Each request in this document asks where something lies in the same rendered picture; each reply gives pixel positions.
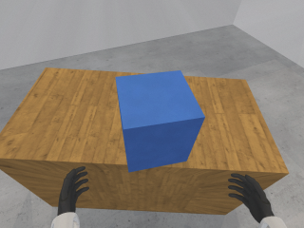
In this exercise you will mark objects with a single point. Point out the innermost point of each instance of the right robot hand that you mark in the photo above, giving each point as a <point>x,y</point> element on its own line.
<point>253,196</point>

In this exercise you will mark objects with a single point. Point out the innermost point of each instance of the robot right forearm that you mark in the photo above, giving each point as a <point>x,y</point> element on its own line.
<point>272,222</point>

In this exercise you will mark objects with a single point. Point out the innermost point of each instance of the left robot hand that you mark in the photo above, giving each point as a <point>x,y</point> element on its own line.
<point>69,195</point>

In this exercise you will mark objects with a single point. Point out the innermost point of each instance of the carton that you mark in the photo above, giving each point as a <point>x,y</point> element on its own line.
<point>160,118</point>

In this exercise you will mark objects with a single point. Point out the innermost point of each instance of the robot left forearm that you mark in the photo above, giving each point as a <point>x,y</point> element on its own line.
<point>66,220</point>

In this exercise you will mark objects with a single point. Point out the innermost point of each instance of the pedestal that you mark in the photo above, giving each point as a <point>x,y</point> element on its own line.
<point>71,118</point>

